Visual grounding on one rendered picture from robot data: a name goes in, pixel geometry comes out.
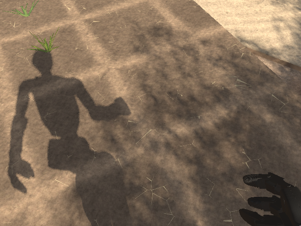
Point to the right robot hand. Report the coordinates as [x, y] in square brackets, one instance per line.
[286, 210]

